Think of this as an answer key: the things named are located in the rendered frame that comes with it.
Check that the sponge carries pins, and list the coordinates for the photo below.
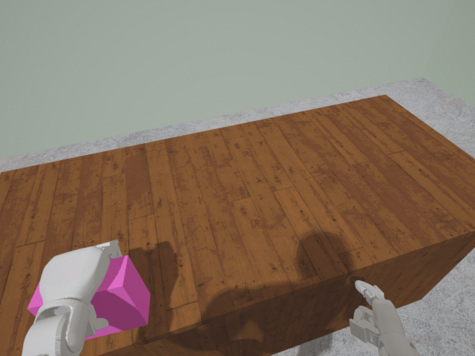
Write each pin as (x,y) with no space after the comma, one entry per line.
(122,298)

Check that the robot right hand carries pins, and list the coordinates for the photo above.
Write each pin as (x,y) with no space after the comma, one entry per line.
(368,325)

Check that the left robot forearm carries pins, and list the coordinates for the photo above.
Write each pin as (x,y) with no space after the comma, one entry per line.
(58,330)

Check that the table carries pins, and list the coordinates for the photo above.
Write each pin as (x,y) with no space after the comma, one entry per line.
(250,237)

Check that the robot left hand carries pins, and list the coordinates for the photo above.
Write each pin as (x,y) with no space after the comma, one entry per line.
(77,275)

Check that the right robot forearm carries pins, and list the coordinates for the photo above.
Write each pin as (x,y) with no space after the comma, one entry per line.
(395,344)

